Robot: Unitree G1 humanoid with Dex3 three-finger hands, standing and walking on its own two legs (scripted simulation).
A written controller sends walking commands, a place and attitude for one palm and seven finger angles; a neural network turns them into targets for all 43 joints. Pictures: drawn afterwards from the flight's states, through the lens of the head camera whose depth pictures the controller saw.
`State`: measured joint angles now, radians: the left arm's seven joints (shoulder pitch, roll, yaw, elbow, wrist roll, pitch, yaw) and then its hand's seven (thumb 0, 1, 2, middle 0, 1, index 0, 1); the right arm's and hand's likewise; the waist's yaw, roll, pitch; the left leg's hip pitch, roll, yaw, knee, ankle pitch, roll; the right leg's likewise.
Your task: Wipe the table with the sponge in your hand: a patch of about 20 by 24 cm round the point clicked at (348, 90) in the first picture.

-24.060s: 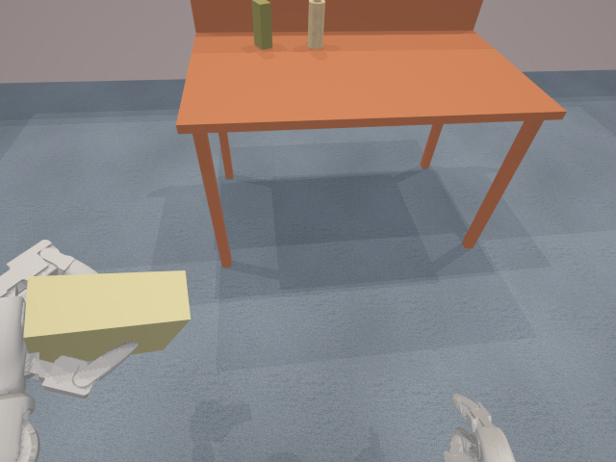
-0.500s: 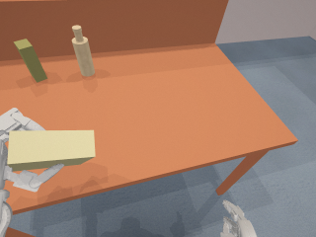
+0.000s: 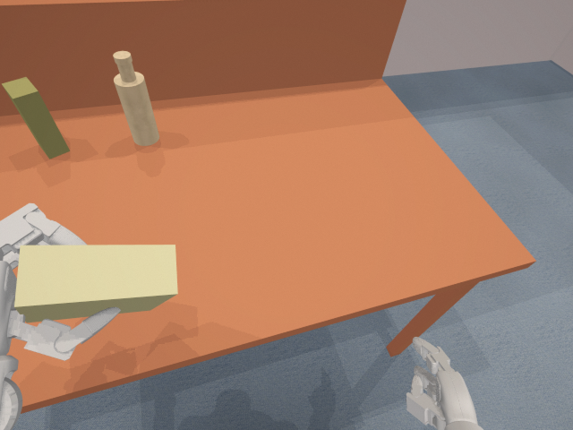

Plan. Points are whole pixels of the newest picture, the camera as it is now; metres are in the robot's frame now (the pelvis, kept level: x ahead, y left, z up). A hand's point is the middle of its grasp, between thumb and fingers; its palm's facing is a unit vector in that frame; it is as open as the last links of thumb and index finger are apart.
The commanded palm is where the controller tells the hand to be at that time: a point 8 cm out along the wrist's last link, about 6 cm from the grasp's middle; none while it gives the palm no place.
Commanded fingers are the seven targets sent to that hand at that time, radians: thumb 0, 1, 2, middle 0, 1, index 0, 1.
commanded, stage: look again from close up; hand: left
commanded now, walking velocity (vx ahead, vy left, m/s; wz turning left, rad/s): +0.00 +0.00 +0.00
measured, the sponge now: (121, 283) +0.23 +0.21 +0.13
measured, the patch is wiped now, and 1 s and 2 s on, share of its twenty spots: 0.00 0.00 0.00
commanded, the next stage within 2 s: turn the palm down, sponge in hand in 0.24 s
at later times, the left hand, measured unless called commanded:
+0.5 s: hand (28, 245) +0.23 +0.28 +0.19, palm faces +0.43 -0.79 -0.43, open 9.5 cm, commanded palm +0.16 +0.27 +0.17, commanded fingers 0.00 0.10 1.30 -1.20 -1.60 -1.20 -1.60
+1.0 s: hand (104, 318) +0.20 +0.21 +0.13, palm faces +0.23 -0.57 -0.79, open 9.5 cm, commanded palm +0.15 +0.24 +0.17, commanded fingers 0.00 0.10 1.30 -1.20 -1.60 -1.20 -1.60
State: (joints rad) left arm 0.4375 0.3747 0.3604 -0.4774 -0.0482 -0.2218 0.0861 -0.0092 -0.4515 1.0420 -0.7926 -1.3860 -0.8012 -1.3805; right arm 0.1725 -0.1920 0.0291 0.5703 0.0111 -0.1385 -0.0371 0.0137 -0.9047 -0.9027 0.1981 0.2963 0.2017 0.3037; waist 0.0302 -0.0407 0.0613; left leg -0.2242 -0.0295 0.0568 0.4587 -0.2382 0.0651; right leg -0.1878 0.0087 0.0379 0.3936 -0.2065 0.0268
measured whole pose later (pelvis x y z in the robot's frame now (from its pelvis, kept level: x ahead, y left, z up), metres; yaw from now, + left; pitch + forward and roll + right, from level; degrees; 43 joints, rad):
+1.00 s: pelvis -0.02 -0.08 -0.02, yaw +3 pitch -1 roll +1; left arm 0.27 0.56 0.28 -0.27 0.22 0.04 -0.04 -0.01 -0.45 1.04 -0.79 -1.39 -0.80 -1.38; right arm 0.13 -0.26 0.04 0.62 -0.01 -0.07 -0.10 0.01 -0.90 -0.90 0.20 0.30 0.20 0.30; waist 0.07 0.07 0.01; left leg -0.32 0.01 -0.03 0.62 -0.27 -0.02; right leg -0.30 0.06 -0.05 0.63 -0.31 -0.07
